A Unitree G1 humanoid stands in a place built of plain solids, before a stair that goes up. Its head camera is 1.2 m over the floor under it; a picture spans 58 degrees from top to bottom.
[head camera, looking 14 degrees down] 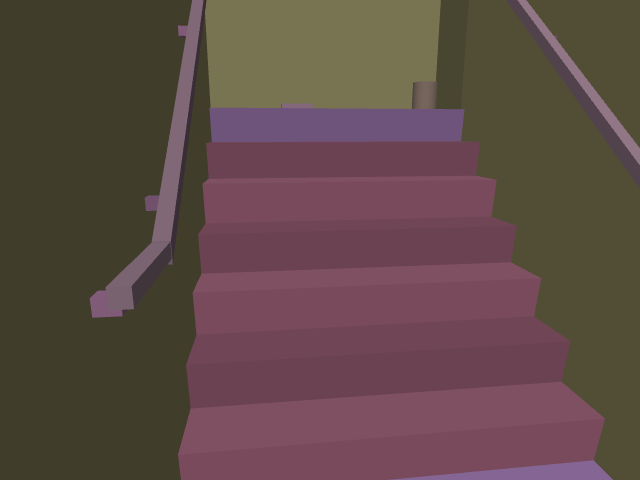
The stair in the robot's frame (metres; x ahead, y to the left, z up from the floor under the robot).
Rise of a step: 0.19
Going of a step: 0.23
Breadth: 1.50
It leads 7 degrees to the left of straight ahead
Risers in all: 7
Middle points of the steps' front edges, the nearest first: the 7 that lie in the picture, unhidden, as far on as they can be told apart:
1.27 -0.29 0.19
1.50 -0.26 0.38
1.73 -0.23 0.57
1.95 -0.21 0.76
2.18 -0.18 0.96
2.40 -0.15 1.14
2.63 -0.12 1.33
